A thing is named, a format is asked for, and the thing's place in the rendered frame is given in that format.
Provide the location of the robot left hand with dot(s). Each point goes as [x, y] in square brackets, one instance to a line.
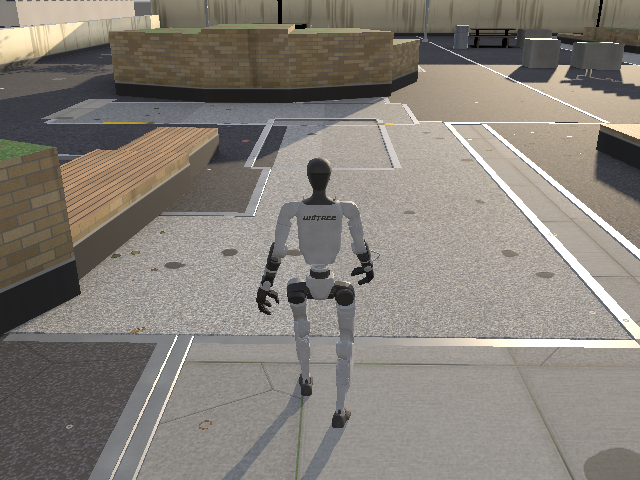
[261, 299]

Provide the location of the robot left upper arm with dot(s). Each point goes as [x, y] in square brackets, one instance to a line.
[288, 211]

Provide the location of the robot left forearm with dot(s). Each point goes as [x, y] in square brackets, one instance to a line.
[270, 271]

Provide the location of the humanoid robot torso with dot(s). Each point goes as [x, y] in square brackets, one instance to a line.
[319, 234]

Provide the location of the robot right forearm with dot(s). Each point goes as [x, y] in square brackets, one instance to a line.
[365, 259]

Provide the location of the robot right hand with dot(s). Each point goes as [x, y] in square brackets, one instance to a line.
[367, 279]

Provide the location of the robot right upper arm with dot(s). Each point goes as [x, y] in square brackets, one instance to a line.
[351, 211]

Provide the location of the left robot shin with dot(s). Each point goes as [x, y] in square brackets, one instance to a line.
[303, 353]

